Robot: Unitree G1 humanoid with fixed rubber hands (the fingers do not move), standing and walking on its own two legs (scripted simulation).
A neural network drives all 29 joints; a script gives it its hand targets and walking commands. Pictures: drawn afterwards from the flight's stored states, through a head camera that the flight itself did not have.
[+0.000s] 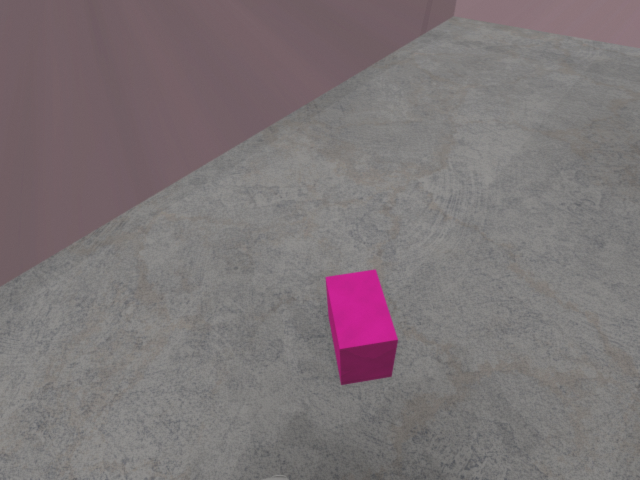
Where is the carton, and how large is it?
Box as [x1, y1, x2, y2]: [326, 270, 397, 384]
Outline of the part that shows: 375,270 326,277 328,313 341,384 391,375 397,338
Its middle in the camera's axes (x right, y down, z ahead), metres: +0.12 +0.29 +1.26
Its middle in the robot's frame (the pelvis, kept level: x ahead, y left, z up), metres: +0.72 -0.05 -0.64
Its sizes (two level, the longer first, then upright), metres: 0.261 0.168 0.243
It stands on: the floor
